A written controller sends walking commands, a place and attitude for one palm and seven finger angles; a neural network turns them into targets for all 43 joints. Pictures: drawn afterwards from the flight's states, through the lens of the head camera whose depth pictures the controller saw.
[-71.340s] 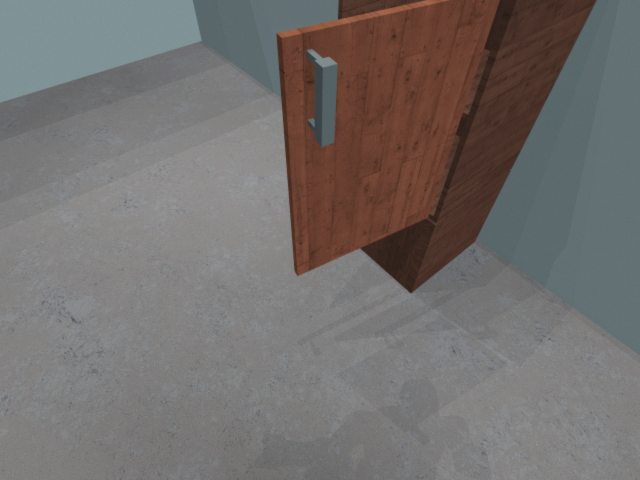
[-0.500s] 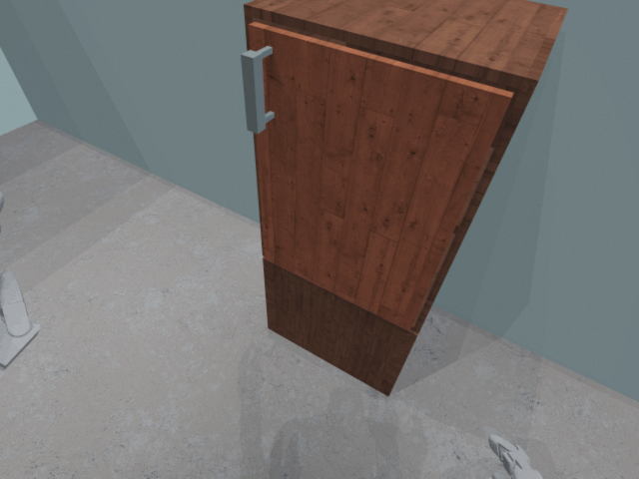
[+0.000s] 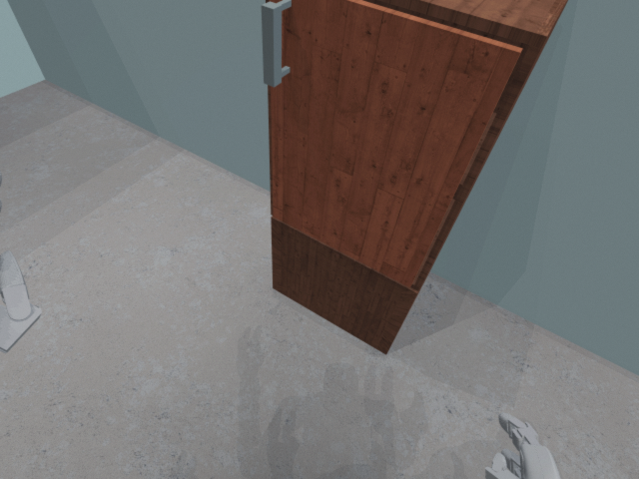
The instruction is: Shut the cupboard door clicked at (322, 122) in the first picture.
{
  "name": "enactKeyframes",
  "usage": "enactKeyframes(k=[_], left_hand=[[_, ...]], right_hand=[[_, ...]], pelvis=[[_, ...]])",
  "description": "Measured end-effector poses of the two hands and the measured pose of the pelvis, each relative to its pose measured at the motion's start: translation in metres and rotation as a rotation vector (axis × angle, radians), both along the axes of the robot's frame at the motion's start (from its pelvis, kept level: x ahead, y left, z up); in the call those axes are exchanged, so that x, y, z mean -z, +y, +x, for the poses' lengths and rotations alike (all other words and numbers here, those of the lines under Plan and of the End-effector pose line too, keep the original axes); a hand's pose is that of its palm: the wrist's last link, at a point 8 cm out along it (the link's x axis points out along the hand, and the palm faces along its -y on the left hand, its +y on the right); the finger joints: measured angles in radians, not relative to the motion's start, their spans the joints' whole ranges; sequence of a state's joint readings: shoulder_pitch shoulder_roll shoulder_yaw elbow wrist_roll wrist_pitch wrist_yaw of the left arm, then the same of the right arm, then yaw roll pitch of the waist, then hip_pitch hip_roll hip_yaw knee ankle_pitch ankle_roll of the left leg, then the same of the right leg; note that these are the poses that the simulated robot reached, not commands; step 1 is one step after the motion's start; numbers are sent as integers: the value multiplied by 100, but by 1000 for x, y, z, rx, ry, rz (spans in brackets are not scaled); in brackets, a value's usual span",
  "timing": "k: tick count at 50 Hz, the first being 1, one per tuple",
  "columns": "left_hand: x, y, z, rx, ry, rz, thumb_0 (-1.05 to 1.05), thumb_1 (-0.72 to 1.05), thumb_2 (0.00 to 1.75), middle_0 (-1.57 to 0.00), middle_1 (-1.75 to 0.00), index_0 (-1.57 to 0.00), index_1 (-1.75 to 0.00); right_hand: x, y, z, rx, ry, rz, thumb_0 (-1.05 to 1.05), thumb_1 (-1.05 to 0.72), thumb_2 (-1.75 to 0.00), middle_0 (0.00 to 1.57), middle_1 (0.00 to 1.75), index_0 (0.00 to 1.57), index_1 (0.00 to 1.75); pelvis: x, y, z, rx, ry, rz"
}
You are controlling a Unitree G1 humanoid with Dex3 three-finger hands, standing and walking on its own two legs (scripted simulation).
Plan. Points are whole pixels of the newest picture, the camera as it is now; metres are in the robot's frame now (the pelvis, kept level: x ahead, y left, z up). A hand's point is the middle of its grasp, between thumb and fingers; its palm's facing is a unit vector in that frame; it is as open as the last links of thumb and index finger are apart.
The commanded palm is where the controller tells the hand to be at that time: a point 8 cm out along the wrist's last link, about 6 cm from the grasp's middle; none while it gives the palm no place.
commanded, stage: stop stepping back and stand still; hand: left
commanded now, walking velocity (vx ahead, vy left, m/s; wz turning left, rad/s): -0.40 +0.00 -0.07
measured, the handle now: (279, 43) +0.78 +0.13 +0.17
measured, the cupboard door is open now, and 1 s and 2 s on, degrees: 0 0 0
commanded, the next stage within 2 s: let the arm hang, fingers relaxed in 0.84 s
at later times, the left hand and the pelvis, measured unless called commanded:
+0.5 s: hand out of the picture +0.13 +0.28 +0.18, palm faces +0.46 -0.79 -0.40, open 7.4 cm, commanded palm +0.07 +0.31 +0.19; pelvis -0.07 +0.01 +0.01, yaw +0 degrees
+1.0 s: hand out of the picture +0.14 +0.28 +0.12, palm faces +0.29 -0.84 -0.47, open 7.4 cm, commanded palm none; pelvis -0.08 +0.03 +0.01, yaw +0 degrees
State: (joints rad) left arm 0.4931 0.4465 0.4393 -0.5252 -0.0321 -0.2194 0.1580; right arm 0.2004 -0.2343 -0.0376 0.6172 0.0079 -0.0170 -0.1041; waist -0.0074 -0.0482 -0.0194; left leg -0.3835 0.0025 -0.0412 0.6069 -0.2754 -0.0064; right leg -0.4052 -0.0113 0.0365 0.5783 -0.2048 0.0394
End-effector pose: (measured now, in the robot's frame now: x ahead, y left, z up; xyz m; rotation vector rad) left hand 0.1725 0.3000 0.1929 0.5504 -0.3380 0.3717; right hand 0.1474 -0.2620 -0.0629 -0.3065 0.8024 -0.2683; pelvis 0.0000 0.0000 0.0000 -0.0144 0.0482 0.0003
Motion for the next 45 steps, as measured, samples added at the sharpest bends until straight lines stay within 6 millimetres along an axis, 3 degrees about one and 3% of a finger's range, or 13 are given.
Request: enactKeyframes(k=[4, 13, 20, 23, 27, 32, 39, 45], left_hand=[[5, 7, -15, 16, 58, 19, 1, 89, 90, -21, -30, -21, -30], [3, -3, -61, 39, 1, -30, 1, 89, 90, -21, -30, -21, -30], [-1, 20, -73, -23, -28, -70, 1, 89, 90, -22, -30, -21, -30], [-4, 23, -78, -45, -15, -59, 1, 89, 90, -21, -30, -21, -30], [-6, 13, -91, -24, 9, -50, 1, 90, 90, -21, -30, -20, -30], [-2, 12, -106, -6, 2, -58, 1, 89, 90, -21, -30, -21, -30], [6, 39, -97, -79, -1, -85, 1, 89, 90, -21, -30, -21, -30], [1, 26, -86, -39, 15, -62, 1, 90, 90, -21, -30, -20, -30]], right_hand=[[-2, 13, -20, 8, -36, 26, 2, -90, -90, 20, 30, 20, 30], [7, 33, -65, -39, -44, 73, 2, -90, -90, 20, 30, 20, 30], [0, 42, -94, 9, -59, 64, 2, -90, -90, 20, 30, 20, 30], [-3, 45, -98, -1, -80, 84, 2, -90, -90, 20, 30, 20, 30], [-2, 46, -100, -41, -83, 97, 2, -90, -90, 20, 30, 20, 30], [3, 39, -101, -44, -57, 67, 2, -90, -90, 20, 30, 20, 30], [-2, 48, -99, -20, -78, 54, 2, -90, -90, 20, 30, 20, 30], [-5, 61, -90, -64, -105, 103, 2, -90, -90, 20, 30, 20, 30]], pelvis=[[0, 4, -20, 18, -14, -5], [2, 5, -53, 27, -34, -27], [-6, 17, -62, 15, -78, -29], [-10, 14, -68, 12, -76, -13], [-10, 13, -78, -2, -79, -12], [-6, 20, -79, 13, -75, -23], [-8, 30, -80, 16, -87, -9], [-11, 25, -79, 16, -64, -7]])
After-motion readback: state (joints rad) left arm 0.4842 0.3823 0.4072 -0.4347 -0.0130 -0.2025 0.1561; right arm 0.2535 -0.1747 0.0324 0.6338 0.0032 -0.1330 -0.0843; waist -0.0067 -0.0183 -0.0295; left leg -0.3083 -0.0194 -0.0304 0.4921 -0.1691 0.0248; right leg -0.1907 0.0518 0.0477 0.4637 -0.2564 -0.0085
